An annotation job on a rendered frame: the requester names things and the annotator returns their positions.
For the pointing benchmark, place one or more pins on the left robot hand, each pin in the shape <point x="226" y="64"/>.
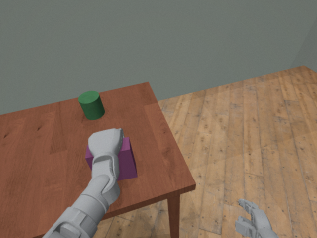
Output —
<point x="106" y="141"/>

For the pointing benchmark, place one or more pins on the robot right forearm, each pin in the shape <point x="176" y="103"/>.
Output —
<point x="265" y="233"/>

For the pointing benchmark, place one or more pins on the sponge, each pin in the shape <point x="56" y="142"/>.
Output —
<point x="127" y="164"/>

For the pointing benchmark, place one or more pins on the table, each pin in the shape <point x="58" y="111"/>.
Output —
<point x="43" y="170"/>

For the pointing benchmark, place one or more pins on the robot left forearm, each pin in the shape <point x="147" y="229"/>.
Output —
<point x="81" y="220"/>

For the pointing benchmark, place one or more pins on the right robot hand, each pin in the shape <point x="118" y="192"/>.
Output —
<point x="248" y="228"/>

